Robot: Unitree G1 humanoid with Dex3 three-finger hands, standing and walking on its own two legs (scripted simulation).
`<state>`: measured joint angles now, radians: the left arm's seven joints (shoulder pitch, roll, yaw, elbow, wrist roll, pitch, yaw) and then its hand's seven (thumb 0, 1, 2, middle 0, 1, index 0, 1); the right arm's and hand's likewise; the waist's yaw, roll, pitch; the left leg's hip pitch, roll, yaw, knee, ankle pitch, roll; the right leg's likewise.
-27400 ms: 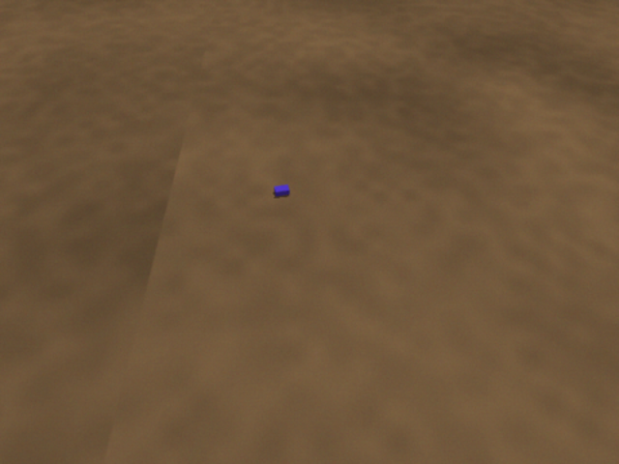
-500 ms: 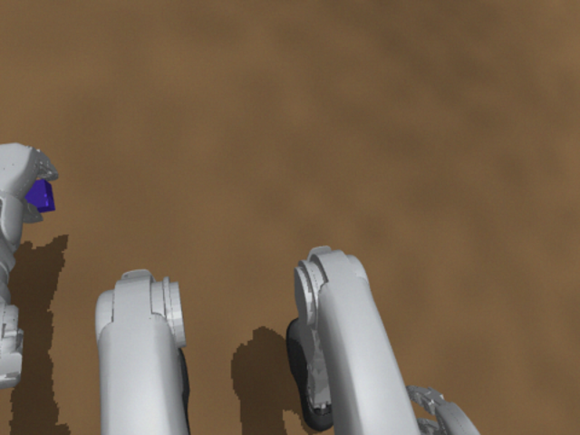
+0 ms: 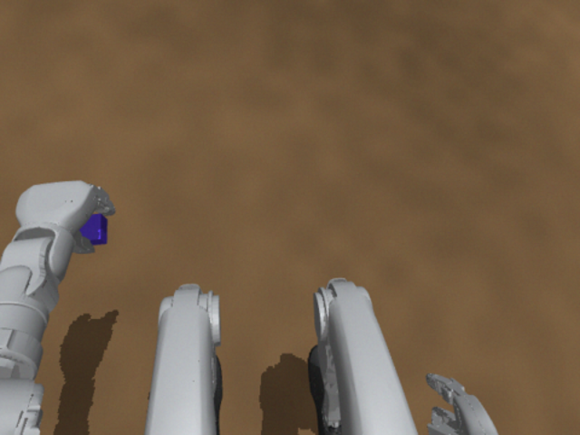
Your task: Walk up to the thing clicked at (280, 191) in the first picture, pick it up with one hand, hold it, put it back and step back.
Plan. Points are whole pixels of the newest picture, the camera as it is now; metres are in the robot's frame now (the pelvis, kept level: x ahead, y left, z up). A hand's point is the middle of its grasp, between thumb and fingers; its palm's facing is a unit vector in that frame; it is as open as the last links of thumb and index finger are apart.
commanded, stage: lift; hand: left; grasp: from above
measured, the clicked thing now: (80, 231) +0.41 +0.30 -0.14
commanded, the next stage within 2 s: hold in 1.06 s
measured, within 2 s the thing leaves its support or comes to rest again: neither
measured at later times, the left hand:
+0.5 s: hand out of the picture +0.35 +0.26 +0.11, palm faces -0.43 -0.12 -0.90, open 6.9 cm
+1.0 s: hand out of the picture +0.38 +0.24 +0.21, palm faces -0.43 -0.12 -0.90, open 6.9 cm
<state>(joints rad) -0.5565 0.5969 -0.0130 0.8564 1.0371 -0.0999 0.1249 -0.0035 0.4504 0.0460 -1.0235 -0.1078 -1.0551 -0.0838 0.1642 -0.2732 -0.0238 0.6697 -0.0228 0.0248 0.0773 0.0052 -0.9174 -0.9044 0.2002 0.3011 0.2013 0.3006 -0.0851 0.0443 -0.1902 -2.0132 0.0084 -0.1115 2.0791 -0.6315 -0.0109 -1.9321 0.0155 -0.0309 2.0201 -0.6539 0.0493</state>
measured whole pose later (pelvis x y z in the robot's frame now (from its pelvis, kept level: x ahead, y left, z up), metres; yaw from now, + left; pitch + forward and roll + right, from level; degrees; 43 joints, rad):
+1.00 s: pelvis +0.07 +0.00 +0.29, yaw +3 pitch +11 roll -1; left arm -0.31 0.39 -0.18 0.80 0.96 0.07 0.14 -0.01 0.44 0.06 -1.03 -0.11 -1.05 -0.10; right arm 0.26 -0.24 -0.04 0.74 0.04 -0.01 -0.04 0.01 -0.90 -0.90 0.20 0.30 0.20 0.30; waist -0.06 0.04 -0.10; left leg -0.73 0.04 -0.01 0.94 -0.41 -0.01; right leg -0.71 0.00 0.03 0.92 -0.41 0.03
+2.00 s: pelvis +0.08 +0.00 +0.33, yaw +2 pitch +3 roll +0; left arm -0.26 0.38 -0.22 0.65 0.98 0.05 0.00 -0.01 0.43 0.04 -1.07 -0.06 -1.08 -0.05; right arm 0.20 -0.25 -0.03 0.70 0.06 0.03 -0.04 0.01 -0.90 -0.90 0.20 0.30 0.20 0.30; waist 0.00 0.05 -0.03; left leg -0.38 0.03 0.03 0.60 -0.28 -0.01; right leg -0.37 -0.01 0.05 0.61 -0.29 0.02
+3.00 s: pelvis +0.08 -0.01 +0.34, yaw +2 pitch +1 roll +0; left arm -0.24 0.39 -0.22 0.60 0.97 0.06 -0.04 -0.02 0.44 0.03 -1.06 -0.05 -1.08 -0.06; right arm 0.18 -0.25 -0.03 0.69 0.07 0.06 -0.05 0.01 -0.90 -0.90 0.20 0.30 0.20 0.30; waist 0.01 0.06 -0.01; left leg -0.28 0.03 0.03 0.50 -0.23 -0.01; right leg -0.28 -0.01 0.05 0.51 -0.25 0.02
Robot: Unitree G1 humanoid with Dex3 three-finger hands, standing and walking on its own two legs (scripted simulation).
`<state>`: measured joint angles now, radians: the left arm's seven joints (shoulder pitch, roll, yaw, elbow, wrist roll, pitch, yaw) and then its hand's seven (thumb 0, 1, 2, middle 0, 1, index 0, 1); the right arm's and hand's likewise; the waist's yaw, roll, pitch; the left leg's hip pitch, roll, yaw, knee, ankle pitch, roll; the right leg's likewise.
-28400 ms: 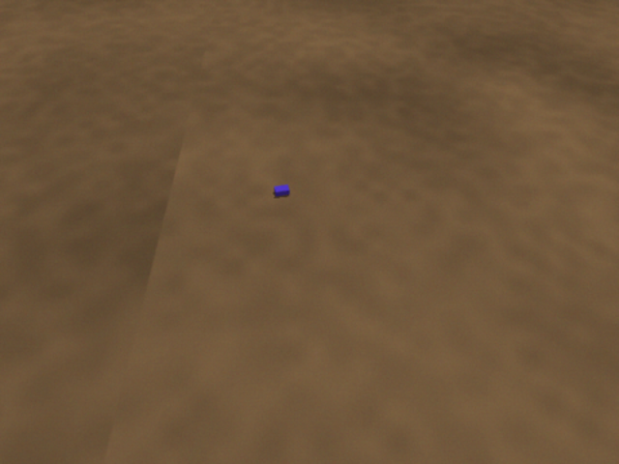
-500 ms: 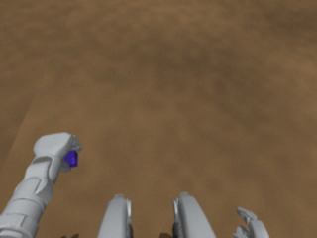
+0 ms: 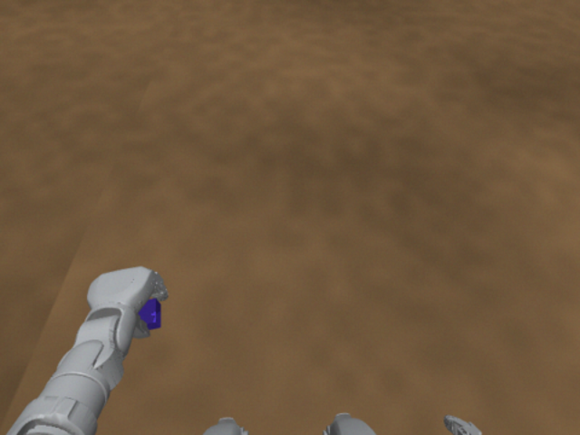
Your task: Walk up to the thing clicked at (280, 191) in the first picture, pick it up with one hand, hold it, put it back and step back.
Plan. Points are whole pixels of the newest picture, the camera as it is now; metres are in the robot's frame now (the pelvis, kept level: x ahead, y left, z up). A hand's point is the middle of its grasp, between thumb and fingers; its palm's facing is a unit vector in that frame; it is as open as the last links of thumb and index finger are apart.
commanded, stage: lift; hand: left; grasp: from above
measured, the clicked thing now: (137, 317) +0.33 +0.24 -0.11
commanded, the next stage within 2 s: hold in 0.06 s
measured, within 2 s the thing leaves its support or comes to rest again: neither
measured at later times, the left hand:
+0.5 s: hand (129, 300) +0.32 +0.22 -0.02, palm faces -0.43 -0.07 -0.90, open 6.9 cm
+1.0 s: hand (124, 302) +0.31 +0.22 +0.00, palm faces -0.44 -0.06 -0.90, open 6.9 cm
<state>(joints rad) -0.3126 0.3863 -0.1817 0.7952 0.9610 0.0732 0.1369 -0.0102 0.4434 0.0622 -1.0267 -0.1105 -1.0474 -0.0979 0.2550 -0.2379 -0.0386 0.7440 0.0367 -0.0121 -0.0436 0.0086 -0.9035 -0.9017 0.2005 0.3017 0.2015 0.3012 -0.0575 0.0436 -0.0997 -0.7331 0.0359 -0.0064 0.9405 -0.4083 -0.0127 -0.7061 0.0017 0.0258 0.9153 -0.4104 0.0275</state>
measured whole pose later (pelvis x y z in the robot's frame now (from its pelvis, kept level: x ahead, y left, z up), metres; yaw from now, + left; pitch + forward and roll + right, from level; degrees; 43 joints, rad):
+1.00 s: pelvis +0.01 +0.00 +0.04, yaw -1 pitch +3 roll +0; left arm -0.26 0.38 -0.22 0.65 0.98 0.05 0.00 -0.01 0.43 0.04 -1.07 -0.06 -1.08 -0.05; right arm 0.20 -0.25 -0.03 0.70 0.06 0.03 -0.04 0.01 -0.90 -0.90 0.20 0.30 0.20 0.30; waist 0.00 0.05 -0.03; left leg -0.38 0.03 0.03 0.60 -0.28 -0.01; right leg -0.37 -0.01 0.05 0.61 -0.29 0.02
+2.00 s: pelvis +0.01 +0.00 +0.05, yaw -1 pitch +1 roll +0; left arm -0.24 0.39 -0.22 0.60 0.97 0.06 -0.04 -0.02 0.44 0.03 -1.06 -0.05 -1.08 -0.06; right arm 0.18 -0.25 -0.03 0.69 0.07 0.06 -0.05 0.01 -0.90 -0.90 0.20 0.30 0.20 0.30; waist 0.01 0.06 -0.01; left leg -0.28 0.03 0.03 0.50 -0.23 -0.01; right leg -0.28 -0.01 0.05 0.51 -0.25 0.02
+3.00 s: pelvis -0.05 +0.01 -0.17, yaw -1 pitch +31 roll -3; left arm -0.69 0.44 -0.05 1.21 1.13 -0.02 0.36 -0.01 0.45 0.05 -1.04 -0.09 -1.05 -0.08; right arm 0.23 -0.23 -0.07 0.76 -0.04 -0.01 -0.01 0.01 -0.89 -0.90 0.20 0.30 0.20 0.30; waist -0.13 0.06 -0.20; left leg -1.63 0.02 -0.04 1.66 -0.58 0.00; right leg -1.59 0.01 0.02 1.63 -0.59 0.04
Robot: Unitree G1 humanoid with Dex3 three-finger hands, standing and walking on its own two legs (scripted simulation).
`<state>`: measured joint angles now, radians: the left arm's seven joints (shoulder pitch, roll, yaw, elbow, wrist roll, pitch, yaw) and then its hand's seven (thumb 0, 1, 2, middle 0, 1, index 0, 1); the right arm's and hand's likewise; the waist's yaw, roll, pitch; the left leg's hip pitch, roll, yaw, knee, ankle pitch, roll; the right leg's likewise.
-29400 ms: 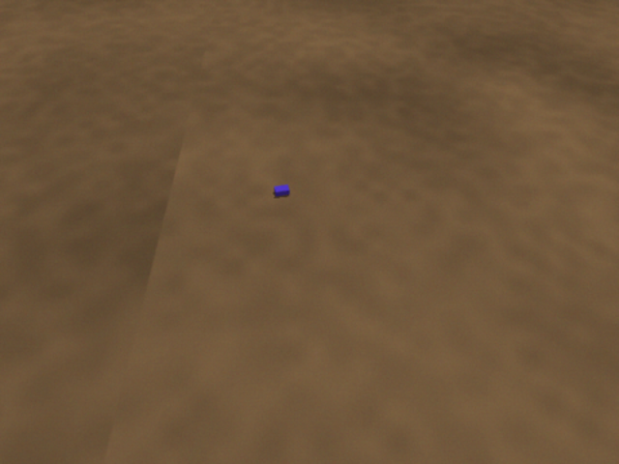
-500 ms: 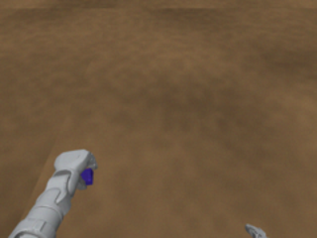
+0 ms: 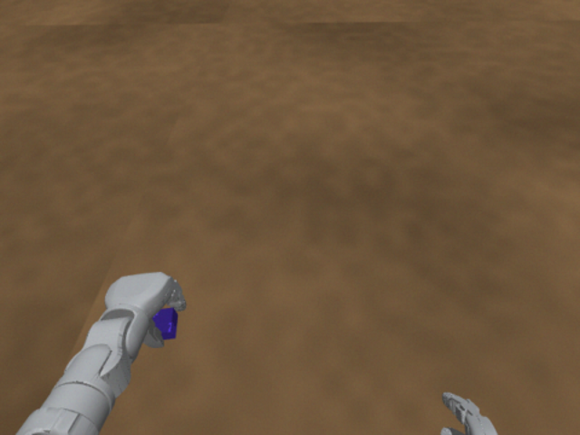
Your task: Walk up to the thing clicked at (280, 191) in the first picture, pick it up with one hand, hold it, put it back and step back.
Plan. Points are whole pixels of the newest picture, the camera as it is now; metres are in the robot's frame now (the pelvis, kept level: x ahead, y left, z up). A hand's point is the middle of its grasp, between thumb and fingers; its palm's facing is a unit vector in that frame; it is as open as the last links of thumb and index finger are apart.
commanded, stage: hold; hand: left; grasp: from above
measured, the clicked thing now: (153, 325) +0.31 +0.23 -0.08
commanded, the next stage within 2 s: crouch in 1.06 s
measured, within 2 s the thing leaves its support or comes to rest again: neither
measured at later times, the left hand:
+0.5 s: hand (149, 315) +0.30 +0.22 -0.02, palm faces -0.42 -0.07 -0.91, open 6.9 cm
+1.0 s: hand (146, 317) +0.30 +0.22 -0.02, palm faces -0.43 -0.07 -0.90, open 6.9 cm
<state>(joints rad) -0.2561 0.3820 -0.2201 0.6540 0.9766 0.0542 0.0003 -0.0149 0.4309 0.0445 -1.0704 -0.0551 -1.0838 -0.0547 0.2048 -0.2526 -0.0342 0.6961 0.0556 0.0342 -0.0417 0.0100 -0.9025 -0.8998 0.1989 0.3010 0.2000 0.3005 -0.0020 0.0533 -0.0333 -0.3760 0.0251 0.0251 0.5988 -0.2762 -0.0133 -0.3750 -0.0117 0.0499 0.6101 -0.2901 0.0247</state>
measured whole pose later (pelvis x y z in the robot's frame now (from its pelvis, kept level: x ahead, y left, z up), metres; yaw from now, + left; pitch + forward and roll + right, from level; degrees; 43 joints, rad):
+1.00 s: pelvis +0.00 +0.00 +0.01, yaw +0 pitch +1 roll +0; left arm -0.24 0.39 -0.22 0.60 0.97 0.06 -0.04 -0.02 0.44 0.03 -1.06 -0.05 -1.08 -0.06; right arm 0.18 -0.25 -0.03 0.69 0.07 0.06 -0.05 0.01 -0.90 -0.90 0.20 0.30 0.20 0.30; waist 0.01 0.06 -0.01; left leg -0.28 0.03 0.03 0.50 -0.23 -0.01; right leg -0.28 -0.01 0.05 0.51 -0.25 0.02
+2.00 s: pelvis -0.06 +0.01 -0.21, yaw +0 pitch +31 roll -3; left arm -0.69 0.44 -0.05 1.21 1.13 -0.02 0.36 -0.01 0.45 0.05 -1.04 -0.09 -1.05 -0.08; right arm 0.23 -0.23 -0.07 0.76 -0.04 -0.01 -0.01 0.01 -0.89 -0.90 0.20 0.30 0.20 0.30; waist -0.13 0.06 -0.20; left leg -1.63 0.02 -0.04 1.66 -0.58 0.00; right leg -1.59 0.01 0.02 1.63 -0.59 0.04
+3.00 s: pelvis -0.08 +0.00 -0.41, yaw -4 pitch +34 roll -6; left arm -0.90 0.65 0.09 1.46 1.24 -0.18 0.43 -0.02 0.46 0.00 -1.07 -0.06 -1.08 -0.04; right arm 0.14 -0.25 0.02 0.78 -0.14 -0.06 0.11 0.00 -0.90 -0.90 0.20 0.30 0.20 0.30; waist -0.20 0.00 -0.08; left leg -2.27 0.01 -0.13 2.34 -0.66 -0.03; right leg -2.20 0.04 -0.03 2.28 -0.68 0.05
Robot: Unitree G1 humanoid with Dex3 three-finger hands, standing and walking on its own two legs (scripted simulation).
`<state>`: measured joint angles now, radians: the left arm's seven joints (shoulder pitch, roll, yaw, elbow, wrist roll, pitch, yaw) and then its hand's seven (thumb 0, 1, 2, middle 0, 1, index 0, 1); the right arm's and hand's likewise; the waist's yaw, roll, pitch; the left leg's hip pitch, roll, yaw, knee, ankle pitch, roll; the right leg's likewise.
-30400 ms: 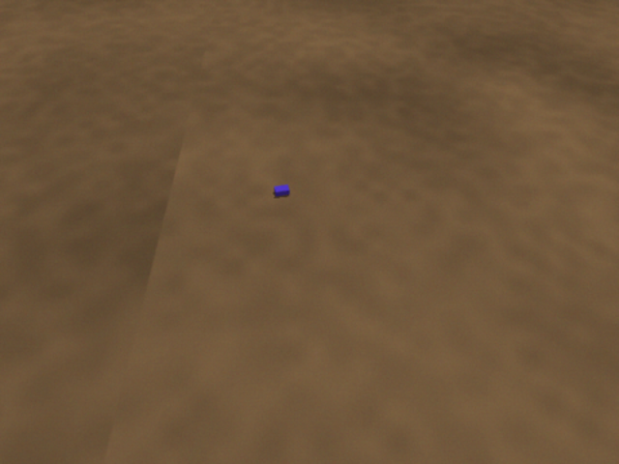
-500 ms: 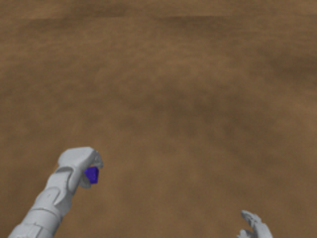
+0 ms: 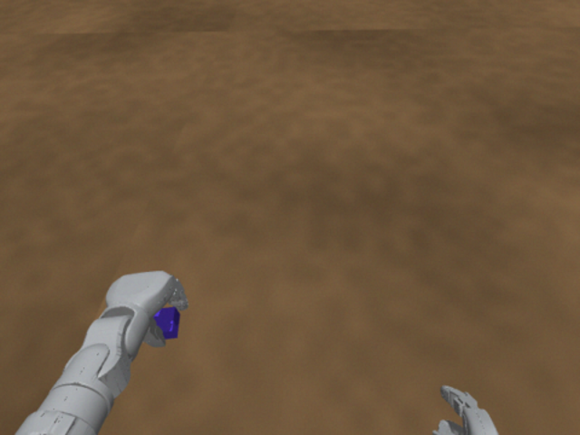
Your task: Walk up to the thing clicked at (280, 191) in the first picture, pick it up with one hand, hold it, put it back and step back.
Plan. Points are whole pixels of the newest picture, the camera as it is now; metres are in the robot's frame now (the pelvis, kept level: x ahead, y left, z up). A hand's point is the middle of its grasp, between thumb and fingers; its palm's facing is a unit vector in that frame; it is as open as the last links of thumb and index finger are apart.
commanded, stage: hold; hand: left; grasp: from above
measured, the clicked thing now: (155, 324) +0.31 +0.23 -0.07
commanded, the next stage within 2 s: crouch in 0.06 s
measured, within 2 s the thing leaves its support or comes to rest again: neither
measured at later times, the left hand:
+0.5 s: hand (159, 344) +0.28 +0.23 -0.09, palm faces -0.47 -0.05 -0.88, open 6.9 cm
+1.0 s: hand (189, 361) +0.34 +0.25 -0.34, palm faces -0.42 +0.00 -0.91, open 6.9 cm
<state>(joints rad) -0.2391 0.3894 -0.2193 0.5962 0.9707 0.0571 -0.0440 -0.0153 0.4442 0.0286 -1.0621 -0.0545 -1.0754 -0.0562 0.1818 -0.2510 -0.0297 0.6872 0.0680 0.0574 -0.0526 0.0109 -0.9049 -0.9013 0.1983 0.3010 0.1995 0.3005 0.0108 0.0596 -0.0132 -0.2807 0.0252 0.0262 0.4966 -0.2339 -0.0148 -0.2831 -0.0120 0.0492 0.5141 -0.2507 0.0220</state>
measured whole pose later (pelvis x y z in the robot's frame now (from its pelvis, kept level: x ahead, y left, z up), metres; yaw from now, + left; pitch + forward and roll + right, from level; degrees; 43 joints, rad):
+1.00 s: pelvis -0.06 +0.01 -0.22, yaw +0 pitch +31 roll -3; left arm -0.69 0.44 -0.05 1.21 1.13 -0.02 0.36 -0.01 0.45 0.05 -1.04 -0.09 -1.05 -0.08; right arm 0.23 -0.23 -0.07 0.76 -0.04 -0.01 -0.01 0.01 -0.89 -0.90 0.20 0.30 0.20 0.30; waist -0.13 0.06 -0.20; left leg -1.63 0.02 -0.04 1.66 -0.58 0.00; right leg -1.59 0.01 0.02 1.63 -0.59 0.04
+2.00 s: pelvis -0.08 +0.00 -0.42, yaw -4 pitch +34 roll -6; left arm -0.90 0.65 0.09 1.46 1.24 -0.18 0.43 -0.02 0.46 0.00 -1.07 -0.06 -1.08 -0.04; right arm 0.14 -0.25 0.02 0.78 -0.14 -0.06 0.11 0.00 -0.90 -0.90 0.20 0.30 0.20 0.30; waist -0.20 0.00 -0.08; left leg -2.27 0.01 -0.13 2.34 -0.66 -0.03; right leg -2.20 0.04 -0.03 2.28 -0.68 0.05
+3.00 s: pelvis -0.07 +0.00 -0.47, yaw -8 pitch +31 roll -9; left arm -0.93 0.79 0.16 1.65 1.27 -0.22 0.58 -0.02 0.45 0.02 -1.07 -0.05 -1.08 -0.04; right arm 0.08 -0.26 0.13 0.79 -0.24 -0.12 0.18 0.00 -0.90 -0.89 0.20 0.30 0.20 0.30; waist -0.27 -0.06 0.04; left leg -2.37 0.00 -0.21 2.53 -0.72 -0.05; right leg -2.29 0.07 -0.08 2.43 -0.71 0.06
